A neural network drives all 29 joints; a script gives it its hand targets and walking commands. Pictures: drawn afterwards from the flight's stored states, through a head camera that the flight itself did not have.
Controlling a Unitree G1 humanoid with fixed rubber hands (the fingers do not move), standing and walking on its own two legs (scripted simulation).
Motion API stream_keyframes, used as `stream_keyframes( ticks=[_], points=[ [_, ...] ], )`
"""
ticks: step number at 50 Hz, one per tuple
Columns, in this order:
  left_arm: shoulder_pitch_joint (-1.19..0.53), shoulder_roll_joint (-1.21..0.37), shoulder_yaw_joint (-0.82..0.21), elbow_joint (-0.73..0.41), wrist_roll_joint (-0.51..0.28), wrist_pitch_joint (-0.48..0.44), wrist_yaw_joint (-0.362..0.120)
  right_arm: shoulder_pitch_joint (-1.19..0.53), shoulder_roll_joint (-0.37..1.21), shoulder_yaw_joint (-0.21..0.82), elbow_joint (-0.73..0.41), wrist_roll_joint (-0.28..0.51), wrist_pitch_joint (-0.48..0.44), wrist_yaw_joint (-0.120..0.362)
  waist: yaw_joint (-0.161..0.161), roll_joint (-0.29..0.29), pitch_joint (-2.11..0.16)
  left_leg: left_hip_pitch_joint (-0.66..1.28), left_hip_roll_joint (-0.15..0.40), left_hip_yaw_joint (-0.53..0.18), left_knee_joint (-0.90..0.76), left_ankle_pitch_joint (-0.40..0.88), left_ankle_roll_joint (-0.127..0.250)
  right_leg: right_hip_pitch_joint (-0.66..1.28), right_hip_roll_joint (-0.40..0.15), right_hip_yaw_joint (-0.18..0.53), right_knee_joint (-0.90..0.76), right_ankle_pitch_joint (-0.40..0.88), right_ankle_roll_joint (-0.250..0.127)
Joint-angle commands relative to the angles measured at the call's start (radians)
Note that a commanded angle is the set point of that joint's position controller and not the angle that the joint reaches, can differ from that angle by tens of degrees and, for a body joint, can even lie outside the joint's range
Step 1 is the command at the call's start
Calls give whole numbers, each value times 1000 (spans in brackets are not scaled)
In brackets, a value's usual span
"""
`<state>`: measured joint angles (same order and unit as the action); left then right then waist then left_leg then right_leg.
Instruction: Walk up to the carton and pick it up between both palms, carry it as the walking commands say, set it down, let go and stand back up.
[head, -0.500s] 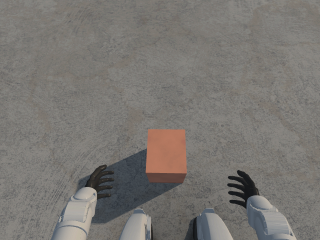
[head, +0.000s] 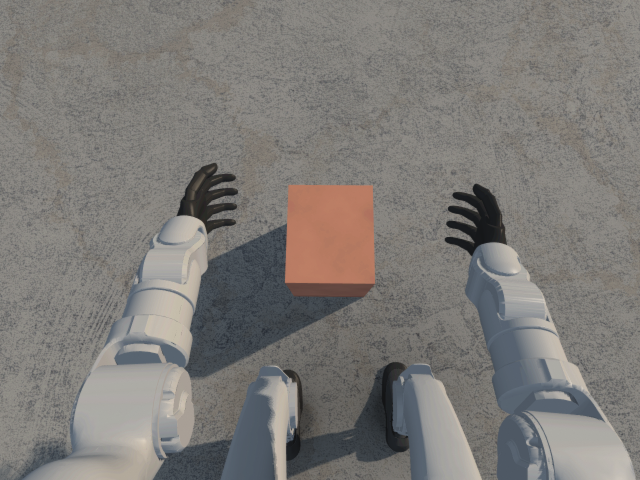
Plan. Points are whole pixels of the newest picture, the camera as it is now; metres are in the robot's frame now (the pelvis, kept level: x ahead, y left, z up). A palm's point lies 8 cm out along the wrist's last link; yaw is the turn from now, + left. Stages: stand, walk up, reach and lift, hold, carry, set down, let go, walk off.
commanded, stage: reach and lift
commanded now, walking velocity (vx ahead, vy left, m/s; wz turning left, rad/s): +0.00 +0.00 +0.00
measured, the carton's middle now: (329, 246) +0.51 +0.01 -0.54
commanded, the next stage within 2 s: none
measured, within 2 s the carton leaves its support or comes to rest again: neither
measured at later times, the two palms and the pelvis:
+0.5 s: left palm (209, 177) +0.51 +0.19 -0.13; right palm (468, 199) +0.48 -0.18 -0.13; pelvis +0.02 +0.00 -0.01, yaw -1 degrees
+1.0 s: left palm (234, 218) +0.50 +0.19 -0.29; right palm (435, 231) +0.48 -0.17 -0.29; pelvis -0.02 +0.00 -0.16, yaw -2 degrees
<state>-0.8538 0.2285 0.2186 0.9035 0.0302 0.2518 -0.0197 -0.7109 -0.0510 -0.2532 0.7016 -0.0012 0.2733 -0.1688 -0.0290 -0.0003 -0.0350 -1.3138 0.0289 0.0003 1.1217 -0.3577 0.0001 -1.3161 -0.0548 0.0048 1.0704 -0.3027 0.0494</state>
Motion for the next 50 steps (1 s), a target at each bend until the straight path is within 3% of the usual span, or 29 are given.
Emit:
stream_keyframes(
  ticks=[1, 11, 20, 26, 33, 50],
  points=[
    [-254, 116, 33, -85, 7, -77, 0, -205, -74, -13, -97, -2, -80, 0, 2, 54, -793, 356, -102, 41, -132, 198, -9, 360, 133, -70, -60, 153, -3],
    [-395, 132, 65, -62, 12, -177, 1, -348, -74, -49, -67, -17, -187, 19, 9, 51, -967, 351, -102, 10, -101, 426, -19, 325, 146, -56, -39, 347, 9],
    [-357, 114, 116, -125, 80, -190, -22, -302, -50, -109, -113, -78, -206, 51, 9, 69, -1056, 339, -103, 8, -71, 578, -21, 297, 156, -64, -33, 475, 4],
    [-372, 102, 128, -99, 91, -192, -42, -332, -27, -120, -99, -82, -208, 68, 11, 60, -951, 166, -108, 25, -20, 414, -14, 195, 146, -67, 21, 356, 9],
    [-430, 126, 111, -43, 67, -190, -29, -397, -43, -122, -37, -77, -206, 34, 10, 49, -923, -28, -114, 50, 131, 219, -17, 37, 146, -80, 187, 194, 23],
    [-597, 210, -51, -73, -127, -168, 70, -578, -189, -4, -7, 111, -203, -22, 16, 66, -1127, -166, -90, 60, 452, 118, -32, -169, 134, -111, 543, 98, 10]
  ],
)
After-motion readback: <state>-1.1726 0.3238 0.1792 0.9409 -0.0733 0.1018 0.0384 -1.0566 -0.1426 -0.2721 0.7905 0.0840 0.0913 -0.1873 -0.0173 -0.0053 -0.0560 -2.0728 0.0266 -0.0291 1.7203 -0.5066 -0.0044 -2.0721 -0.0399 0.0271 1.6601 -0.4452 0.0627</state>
